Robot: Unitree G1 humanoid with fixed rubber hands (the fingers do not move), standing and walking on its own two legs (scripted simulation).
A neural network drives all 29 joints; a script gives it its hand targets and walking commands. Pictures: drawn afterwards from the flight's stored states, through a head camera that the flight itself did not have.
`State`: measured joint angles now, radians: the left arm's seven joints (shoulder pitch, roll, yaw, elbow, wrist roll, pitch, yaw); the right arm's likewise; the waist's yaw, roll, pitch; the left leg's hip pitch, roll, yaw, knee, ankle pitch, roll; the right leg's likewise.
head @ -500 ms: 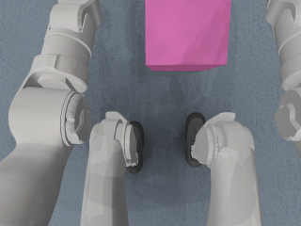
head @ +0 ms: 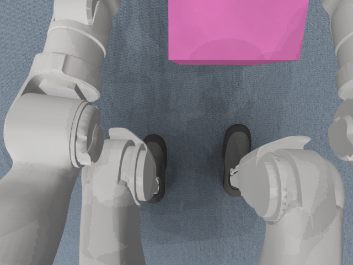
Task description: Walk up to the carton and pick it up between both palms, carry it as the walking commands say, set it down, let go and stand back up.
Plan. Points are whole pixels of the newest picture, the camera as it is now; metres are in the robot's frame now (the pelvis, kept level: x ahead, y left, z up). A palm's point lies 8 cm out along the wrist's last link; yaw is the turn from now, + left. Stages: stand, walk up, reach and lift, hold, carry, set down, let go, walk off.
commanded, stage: reach and lift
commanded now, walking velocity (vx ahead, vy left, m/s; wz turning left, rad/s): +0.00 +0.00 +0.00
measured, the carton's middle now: out of the picture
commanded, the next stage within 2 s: none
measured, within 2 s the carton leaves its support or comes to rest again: leaves its support in 1.40 s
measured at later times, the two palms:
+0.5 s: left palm out of the picture +0.58 +0.12 -0.17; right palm out of the picture +0.57 -0.18 -0.18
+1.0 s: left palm out of the picture +0.58 +0.10 -0.16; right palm out of the picture +0.56 -0.17 -0.18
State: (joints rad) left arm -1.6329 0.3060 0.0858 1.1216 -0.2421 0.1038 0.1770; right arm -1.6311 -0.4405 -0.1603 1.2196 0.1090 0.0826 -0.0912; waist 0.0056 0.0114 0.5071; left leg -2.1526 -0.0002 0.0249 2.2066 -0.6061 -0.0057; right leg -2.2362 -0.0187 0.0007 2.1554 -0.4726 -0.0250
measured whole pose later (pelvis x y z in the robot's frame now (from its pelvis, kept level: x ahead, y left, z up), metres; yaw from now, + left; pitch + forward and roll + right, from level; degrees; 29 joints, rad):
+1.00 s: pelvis +0.00 +0.00 +0.00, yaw +0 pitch +31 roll +2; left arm -1.67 0.22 0.25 1.13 0.02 0.18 0.05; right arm -1.63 -0.38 -0.14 1.19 0.11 0.20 -0.07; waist 0.00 0.02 0.52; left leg -2.15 -0.01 0.02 2.22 -0.61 -0.01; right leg -2.24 -0.01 0.01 2.16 -0.47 -0.03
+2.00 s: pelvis -0.01 +0.00 +0.03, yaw +0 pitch +28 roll +3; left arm -1.60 0.14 0.38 0.81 0.08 0.35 0.13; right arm -1.59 -0.29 -0.21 0.91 0.04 0.39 -0.20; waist 0.00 0.03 0.52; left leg -2.00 -0.03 0.02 2.11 -0.60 -0.02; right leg -2.09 0.00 0.02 2.07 -0.48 -0.03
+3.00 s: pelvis -0.02 +0.00 +0.13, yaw +0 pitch +27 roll +3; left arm -1.35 0.00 0.53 0.64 0.24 0.44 0.05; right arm -1.38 -0.12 -0.38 0.76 -0.12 0.49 -0.18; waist 0.00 0.01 0.31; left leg -1.73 -0.03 0.02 1.78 -0.52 -0.02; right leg -1.81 0.02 0.04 1.75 -0.42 -0.02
